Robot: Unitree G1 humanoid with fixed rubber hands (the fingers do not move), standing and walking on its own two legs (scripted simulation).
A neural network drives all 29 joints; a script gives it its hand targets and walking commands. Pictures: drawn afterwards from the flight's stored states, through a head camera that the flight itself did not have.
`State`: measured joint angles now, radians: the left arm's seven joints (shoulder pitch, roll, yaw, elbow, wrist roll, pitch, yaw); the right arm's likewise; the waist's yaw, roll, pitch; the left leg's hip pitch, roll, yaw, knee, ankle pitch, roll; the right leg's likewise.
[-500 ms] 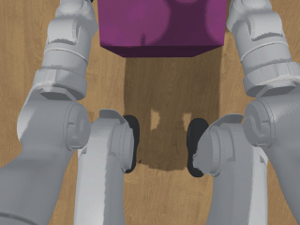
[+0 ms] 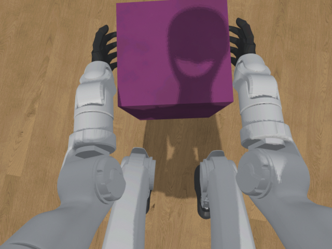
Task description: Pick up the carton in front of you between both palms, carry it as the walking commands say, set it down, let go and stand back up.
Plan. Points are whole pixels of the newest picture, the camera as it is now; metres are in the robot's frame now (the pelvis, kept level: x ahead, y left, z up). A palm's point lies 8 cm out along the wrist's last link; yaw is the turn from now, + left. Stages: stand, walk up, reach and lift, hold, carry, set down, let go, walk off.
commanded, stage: reach and lift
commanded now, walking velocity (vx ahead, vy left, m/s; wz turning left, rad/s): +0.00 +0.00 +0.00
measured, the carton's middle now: (173, 73) +0.50 +0.02 -0.13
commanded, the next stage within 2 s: none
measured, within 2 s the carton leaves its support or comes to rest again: neither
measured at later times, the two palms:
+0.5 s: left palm (68, 44) +0.46 +0.16 +0.10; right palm (293, 40) +0.47 -0.14 +0.10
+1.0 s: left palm out of the picture +0.41 +0.16 +0.25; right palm out of the picture +0.42 -0.14 +0.25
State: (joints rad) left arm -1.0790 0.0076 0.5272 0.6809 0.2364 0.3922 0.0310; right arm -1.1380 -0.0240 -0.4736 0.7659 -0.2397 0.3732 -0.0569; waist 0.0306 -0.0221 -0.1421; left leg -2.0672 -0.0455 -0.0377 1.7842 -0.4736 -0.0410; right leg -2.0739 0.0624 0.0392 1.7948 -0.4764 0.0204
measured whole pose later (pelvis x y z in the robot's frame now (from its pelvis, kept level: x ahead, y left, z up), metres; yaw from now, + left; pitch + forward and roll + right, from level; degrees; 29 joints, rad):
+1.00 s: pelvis +0.09 +0.00 +0.26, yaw +0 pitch +12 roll +0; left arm -0.37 -0.14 0.33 0.50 0.22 0.42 0.01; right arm -0.38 0.15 -0.33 0.51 -0.22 0.41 -0.04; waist 0.01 -0.01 -0.14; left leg -0.66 -0.02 -0.05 0.78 -0.33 -0.01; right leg -0.66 0.03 0.06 0.79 -0.34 0.00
